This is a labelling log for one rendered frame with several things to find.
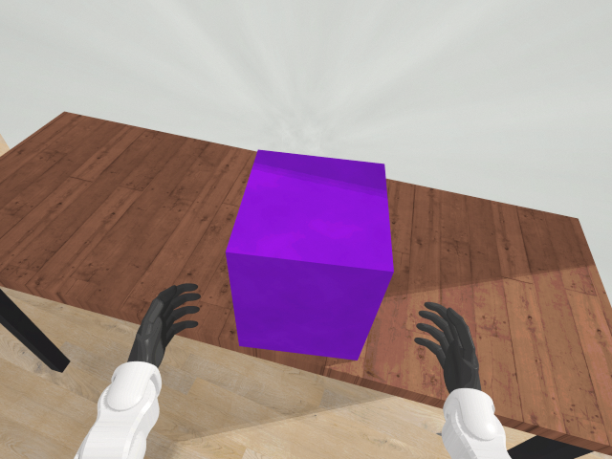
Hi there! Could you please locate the carton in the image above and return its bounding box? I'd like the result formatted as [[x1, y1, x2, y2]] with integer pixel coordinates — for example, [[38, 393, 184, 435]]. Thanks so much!
[[226, 150, 394, 361]]

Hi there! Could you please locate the robot right forearm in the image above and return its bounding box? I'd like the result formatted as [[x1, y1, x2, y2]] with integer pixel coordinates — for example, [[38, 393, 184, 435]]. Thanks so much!
[[442, 388, 512, 459]]

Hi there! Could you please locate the robot left hand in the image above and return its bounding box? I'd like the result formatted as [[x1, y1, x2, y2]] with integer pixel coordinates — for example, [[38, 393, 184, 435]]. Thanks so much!
[[127, 283, 201, 368]]

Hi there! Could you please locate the robot left forearm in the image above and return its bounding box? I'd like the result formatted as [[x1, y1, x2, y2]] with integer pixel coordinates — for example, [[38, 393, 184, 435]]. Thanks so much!
[[74, 361, 162, 459]]

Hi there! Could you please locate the robot right hand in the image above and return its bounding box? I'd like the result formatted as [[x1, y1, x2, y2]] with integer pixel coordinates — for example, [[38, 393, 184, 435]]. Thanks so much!
[[414, 302, 481, 394]]

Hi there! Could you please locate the table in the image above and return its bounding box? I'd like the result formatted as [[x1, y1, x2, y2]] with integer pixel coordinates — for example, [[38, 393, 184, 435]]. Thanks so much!
[[0, 112, 612, 459]]

